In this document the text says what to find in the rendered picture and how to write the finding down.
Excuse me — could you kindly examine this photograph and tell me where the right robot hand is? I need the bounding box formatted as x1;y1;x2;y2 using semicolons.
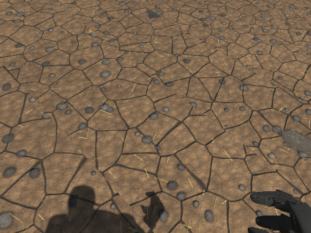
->
248;189;311;233

